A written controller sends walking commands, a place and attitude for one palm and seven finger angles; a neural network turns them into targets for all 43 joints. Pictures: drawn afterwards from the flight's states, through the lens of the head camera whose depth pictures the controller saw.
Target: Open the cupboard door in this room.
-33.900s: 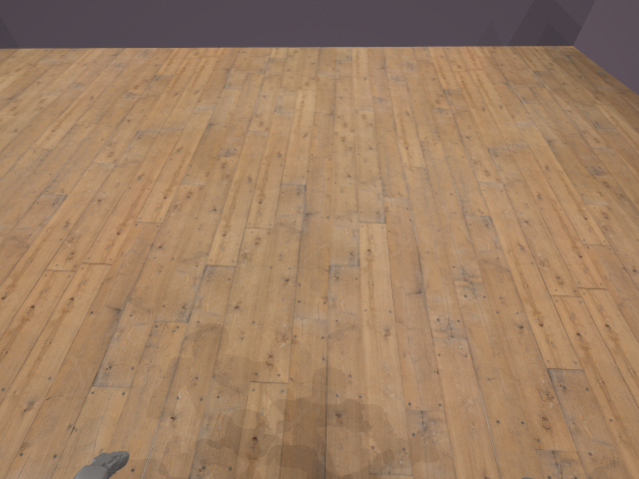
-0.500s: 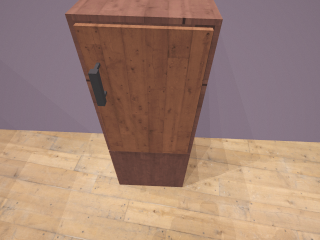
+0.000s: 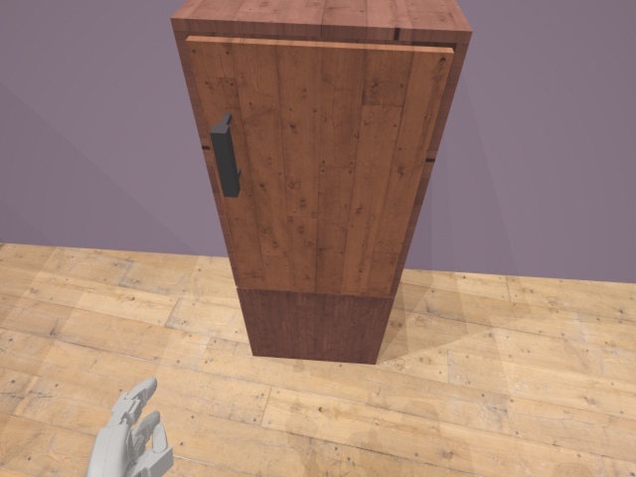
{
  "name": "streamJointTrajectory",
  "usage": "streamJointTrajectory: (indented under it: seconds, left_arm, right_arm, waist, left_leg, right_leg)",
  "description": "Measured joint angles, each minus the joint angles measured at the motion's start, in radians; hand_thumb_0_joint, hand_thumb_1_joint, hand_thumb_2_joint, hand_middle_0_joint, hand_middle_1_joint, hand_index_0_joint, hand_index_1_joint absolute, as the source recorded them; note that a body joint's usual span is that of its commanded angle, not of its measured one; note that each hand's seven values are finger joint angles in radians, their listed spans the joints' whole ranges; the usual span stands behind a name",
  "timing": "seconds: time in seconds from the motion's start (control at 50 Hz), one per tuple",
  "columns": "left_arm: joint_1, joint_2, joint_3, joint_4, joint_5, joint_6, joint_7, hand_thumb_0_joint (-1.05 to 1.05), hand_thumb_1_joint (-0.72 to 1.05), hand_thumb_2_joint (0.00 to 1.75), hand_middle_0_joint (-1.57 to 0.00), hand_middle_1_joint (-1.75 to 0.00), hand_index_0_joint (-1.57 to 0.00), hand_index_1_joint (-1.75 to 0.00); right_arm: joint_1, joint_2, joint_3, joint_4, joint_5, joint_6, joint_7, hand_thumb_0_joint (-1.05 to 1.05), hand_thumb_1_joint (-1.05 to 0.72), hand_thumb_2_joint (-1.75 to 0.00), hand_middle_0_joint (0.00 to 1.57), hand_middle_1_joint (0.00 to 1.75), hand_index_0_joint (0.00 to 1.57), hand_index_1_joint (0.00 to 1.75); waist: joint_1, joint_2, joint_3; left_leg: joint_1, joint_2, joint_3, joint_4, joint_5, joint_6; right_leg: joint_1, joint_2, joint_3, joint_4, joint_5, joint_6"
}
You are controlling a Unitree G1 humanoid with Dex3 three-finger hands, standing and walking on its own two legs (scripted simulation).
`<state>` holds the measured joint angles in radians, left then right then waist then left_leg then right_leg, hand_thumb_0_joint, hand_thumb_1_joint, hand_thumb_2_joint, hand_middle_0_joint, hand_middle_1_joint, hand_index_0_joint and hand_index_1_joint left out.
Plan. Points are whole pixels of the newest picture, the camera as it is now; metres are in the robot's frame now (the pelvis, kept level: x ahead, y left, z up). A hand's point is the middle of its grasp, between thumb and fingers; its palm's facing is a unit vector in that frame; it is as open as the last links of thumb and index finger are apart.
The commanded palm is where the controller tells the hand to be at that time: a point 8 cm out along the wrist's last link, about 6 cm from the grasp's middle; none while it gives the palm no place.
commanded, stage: raise the hand with hooked fingers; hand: left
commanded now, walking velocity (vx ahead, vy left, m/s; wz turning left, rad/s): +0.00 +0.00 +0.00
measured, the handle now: (229, 155) +0.58 +0.17 +0.10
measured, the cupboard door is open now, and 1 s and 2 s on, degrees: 0 0 0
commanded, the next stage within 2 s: move the hooked fingers beside the handle in 1.94 s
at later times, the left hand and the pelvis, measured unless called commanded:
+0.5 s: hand (164, 426) +0.18 +0.18 +0.02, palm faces -0.02 -1.00 -0.09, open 10.0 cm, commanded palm +0.16 +0.25 +0.01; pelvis -0.03 -0.04 -0.06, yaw +2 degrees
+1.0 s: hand (130, 353) +0.25 +0.23 +0.06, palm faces -0.03 -1.00 -0.05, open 12.9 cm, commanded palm +0.22 +0.29 +0.07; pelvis +0.00 -0.01 -0.03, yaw -1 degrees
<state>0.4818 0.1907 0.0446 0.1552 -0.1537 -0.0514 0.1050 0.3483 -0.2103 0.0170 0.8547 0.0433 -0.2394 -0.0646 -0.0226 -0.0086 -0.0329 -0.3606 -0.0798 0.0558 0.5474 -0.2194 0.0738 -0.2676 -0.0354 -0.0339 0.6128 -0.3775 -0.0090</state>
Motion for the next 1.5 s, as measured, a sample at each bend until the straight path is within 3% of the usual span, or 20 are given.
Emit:
streamJointTrajectory:
  seconds: [0.06, 0.14, 0.18, 0.22, 0.26, 0.32, 0.38, 0.44, 0.5, 0.56, 0.6, 0.64, 0.74, 0.82, 0.92, 1.06, 1.24, 1.4, 1.5]
  left_arm:
    - [-0.120, -0.001, 0.047, -0.025, -0.023, -0.152, -0.075, 0.01, 0.82, 0.86, -0.21, -0.35, -0.21, -0.35]
    - [-0.194, 0.025, 0.121, 0.026, -0.087, -0.379, -0.291, 0.00, 0.75, 0.83, -0.21, -0.40, -0.21, -0.40]
    - [-0.177, 0.039, 0.141, 0.045, -0.113, -0.419, -0.412, 0.00, 0.70, 0.81, -0.21, -0.43, -0.21, -0.43]
    - [-0.126, 0.051, 0.157, 0.042, -0.130, -0.390, -0.486, 0.00, 0.66, 0.79, -0.22, -0.45, -0.22, -0.45]
    - [-0.057, 0.059, 0.173, 0.018, -0.147, -0.342, -0.505, 0.00, 0.61, 0.77, -0.23, -0.48, -0.23, -0.48]
    - [0.031, 0.063, 0.200, -0.062, -0.160, -0.328, -0.462, 0.01, 0.54, 0.74, -0.23, -0.53, -0.23, -0.53]
    - [0.038, 0.071, 0.222, -0.149, -0.170, -0.400, -0.419, 0.01, 0.47, 0.72, -0.24, -0.57, -0.24, -0.57]
    - [-0.046, 0.082, 0.218, -0.177, -0.191, -0.454, -0.442, 0.01, 0.40, 0.69, -0.24, -0.62, -0.24, -0.62]
    - [-0.163, 0.122, 0.200, -0.138, -0.190, -0.398, -0.515, 0.01, 0.33, 0.66, -0.24, -0.66, -0.24, -0.66]
    - [-0.236, 0.173, 0.199, -0.071, -0.189, -0.251, -0.574, 0.00, 0.26, 0.63, -0.25, -0.71, -0.25, -0.71]
    - [-0.238, 0.189, 0.222, -0.049, -0.209, -0.167, -0.577, 0.00, 0.21, 0.61, -0.25, -0.74, -0.25, -0.74]
    - [-0.221, 0.184, 0.263, -0.045, -0.238, -0.133, -0.554, 0.00, 0.16, 0.59, -0.26, -0.77, -0.26, -0.77]
    - [-0.184, 0.153, 0.341, -0.075, -0.259, -0.201, -0.483, 0.00, 0.05, 0.54, -0.27, -0.84, -0.27, -0.84]
    - [-0.200, 0.151, 0.315, -0.057, -0.238, -0.227, -0.507, 0.00, -0.04, 0.50, -0.27, -0.90, -0.27, -0.90]
    - [-0.229, 0.165, 0.270, -0.045, -0.216, -0.189, -0.541, 0.00, -0.16, 0.45, -0.28, -0.98, -0.28, -0.98]
    - [-0.324, 0.196, 0.315, -0.059, -0.221, -0.173, -0.499, -0.01, -0.33, 0.38, -0.29, -1.08, -0.29, -1.08]
    - [-0.448, 0.239, 0.320, 0.060, -0.206, -0.014, -0.562, -0.01, -0.46, 0.32, -0.30, -1.17, -0.30, -1.17]
    - [-0.548, 0.262, 0.357, 0.083, -0.193, -0.032, -0.568, -0.02, -0.50, 0.30, -0.30, -1.19, -0.30, -1.19]
    - [-0.613, 0.305, 0.373, 0.160, -0.192, 0.018, -0.600, -0.02, -0.50, 0.30, -0.30, -1.19, -0.30, -1.19]
  right_arm:
    - [-0.067, -0.032, -0.017, -0.076, -0.017, -0.017, 0.010, 0.01, -0.91, -0.90, 0.20, 0.30, 0.20, 0.30]
    - [-0.154, -0.026, -0.044, -0.187, -0.029, -0.006, 0.047, 0.01, -0.91, -0.90, 0.20, 0.30, 0.20, 0.30]
    - [-0.176, -0.030, -0.053, -0.249, -0.022, 0.003, 0.060, 0.01, -0.91, -0.90, 0.20, 0.30, 0.20, 0.30]
    - [-0.185, -0.040, -0.059, -0.306, -0.014, 0.014, 0.059, 0.01, -0.91, -0.90, 0.20, 0.30, 0.20, 0.30]
    - [-0.183, -0.051, -0.064, -0.350, -0.010, 0.024, 0.051, 0.01, -0.91, -0.90, 0.20, 0.30, 0.20, 0.30]
    - [-0.169, -0.059, -0.066, -0.379, -0.015, 0.024, 0.031, 0.01, -0.91, -0.90, 0.20, 0.30, 0.20, 0.30]
    - [-0.160, -0.059, -0.050, -0.361, -0.021, 0.011, 0.012, 0.01, -0.91, -0.90, 0.20, 0.30, 0.20, 0.30]
    - [-0.169, -0.057, -0.015, -0.322, -0.015, -0.002, 0.001, 0.01, -0.91, -0.90, 0.20, 0.30, 0.20, 0.30]
    - [-0.172, -0.036, 0.022, -0.290, -0.002, 0.005, -0.009, 0.01, -0.91, -0.90, 0.20, 0.30, 0.20, 0.30]
    - [-0.146, -0.010, 0.046, -0.281, 0.007, 0.028, -0.014, 0.01, -0.91, -0.90, 0.20, 0.30, 0.21, 0.30]
    - [-0.114, 0.000, 0.052, -0.284, 0.009, 0.043, -0.016, 0.02, -0.91, -0.90, 0.20, 0.30, 0.21, 0.30]
    - [-0.077, 0.001, 0.048, -0.285, 0.008, 0.049, -0.016, 0.02, -0.91, -0.90, 0.21, 0.30, 0.21, 0.30]
    - [-0.009, -0.032, 0.012, -0.272, 0.008, 0.040, -0.006, 0.02, -0.91, -0.90, 0.21, 0.30, 0.21, 0.30]
    - [-0.007, -0.076, -0.009, -0.260, 0.013, 0.027, -0.003, 0.02, -0.91, -0.90, 0.20, 0.30, 0.20, 0.30]
    - [-0.043, -0.088, -0.015, -0.263, 0.018, 0.011, -0.018, 0.02, -0.91, -0.90, 0.20, 0.30, 0.20, 0.30]
    - [-0.089, -0.057, 0.013, -0.294, 0.019, 0.002, -0.020, 0.02, -0.91, -0.90, 0.20, 0.30, 0.20, 0.30]
    - [-0.111, -0.042, 0.055, -0.315, 0.025, 0.031, -0.026, 0.01, -0.91, -0.90, 0.20, 0.30, 0.21, 0.30]
    - [-0.096, -0.042, 0.069, -0.287, 0.022, 0.034, -0.035, 0.01, -0.90, -0.90, 0.21, 0.30, 0.21, 0.30]
    - [-0.078, -0.054, 0.065, -0.278, 0.032, 0.041, -0.042, 0.02, -0.90, -0.90, 0.21, 0.30, 0.21, 0.30]
  waist:
    - [-0.025, 0.039, -0.051]
    - [-0.020, 0.004, -0.107]
    - [-0.013, -0.017, -0.108]
    - [-0.001, -0.032, -0.106]
    - [0.015, -0.035, -0.104]
    - [0.042, -0.026, -0.096]
    - [0.066, -0.010, -0.092]
    - [0.071, 0.022, -0.078]
    - [0.060, 0.044, -0.064]
    - [0.035, 0.054, -0.058]
    - [0.015, 0.054, -0.062]
    - [0.004, 0.051, -0.070]
    - [0.002, 0.043, -0.085]
    - [0.008, 0.047, -0.076]
    - [0.010, 0.034, -0.060]
    - [0.019, 0.021, -0.052]
    - [0.043, 0.041, -0.044]
    - [0.047, 0.029, -0.011]
    - [0.037, 0.034, -0.010]
  left_leg:
    - [-0.109, 0.016, -0.012, 0.111, -0.038, -0.004]
    - [-0.285, 0.051, 0.005, 0.286, -0.104, -0.016]
    - [-0.345, 0.064, 0.000, 0.361, -0.134, -0.020]
    - [-0.383, 0.074, -0.011, 0.414, -0.154, -0.027]
    - [-0.405, 0.082, -0.028, 0.450, -0.173, -0.038]
    - [-0.420, 0.090, -0.063, 0.482, -0.188, -0.048]
    - [-0.445, 0.093, -0.098, 0.511, -0.194, -0.056]
    - [-0.472, 0.095, -0.124, 0.540, -0.197, -0.061]
    - [-0.481, 0.100, -0.124, 0.538, -0.191, -0.065]
    - [-0.451, 0.106, -0.102, 0.496, -0.178, -0.063]
    - [-0.416, 0.108, -0.079, 0.454, -0.169, -0.060]
    - [-0.379, 0.110, -0.057, 0.413, -0.162, -0.056]
    - [-0.327, 0.102, -0.035, 0.355, -0.154, -0.044]
    - [-0.325, 0.090, -0.038, 0.352, -0.152, -0.030]
    - [-0.293, 0.082, -0.034, 0.328, -0.144, -0.018]
    - [-0.222, 0.072, -0.037, 0.278, -0.126, -0.010]
    - [-0.158, 0.056, -0.039, 0.210, -0.090, 0.003]
    - [-0.107, 0.050, -0.042, 0.158, -0.061, 0.001]
    - [-0.087, 0.049, -0.042, 0.126, -0.043, -0.001]
  right_leg:
    - [-0.090, 0.013, -0.015, 0.075, -0.019, 0.008]
    - [-0.273, 0.040, -0.001, 0.255, -0.083, -0.010]
    - [-0.329, 0.051, -0.007, 0.324, -0.112, -0.023]
    - [-0.361, 0.061, -0.018, 0.370, -0.134, -0.033]
    - [-0.372, 0.070, -0.036, 0.390, -0.148, -0.042]
    - [-0.365, 0.082, -0.068, 0.392, -0.156, -0.052]
    - [-0.369, 0.092, -0.102, 0.395, -0.160, -0.059]
    - [-0.382, 0.098, -0.127, 0.406, -0.162, -0.064]
    - [-0.392, 0.103, -0.127, 0.404, -0.154, -0.065]
    - [-0.376, 0.105, -0.103, 0.372, -0.136, -0.060]
    - [-0.353, 0.104, -0.079, 0.341, -0.123, -0.053]
    - [-0.326, 0.103, -0.056, 0.307, -0.111, -0.047]
    - [-0.282, 0.095, -0.033, 0.252, -0.097, -0.036]
    - [-0.271, 0.085, -0.037, 0.239, -0.095, -0.025]
    - [-0.237, 0.077, -0.033, 0.209, -0.081, -0.015]
    - [-0.157, 0.070, -0.035, 0.145, -0.056, -0.007]
    - [-0.089, 0.058, -0.037, 0.072, -0.019, 0.006]
    - [-0.040, 0.053, -0.040, 0.026, 0.007, 0.004]
    - [-0.024, 0.052, -0.039, 0.002, 0.021, 0.002]
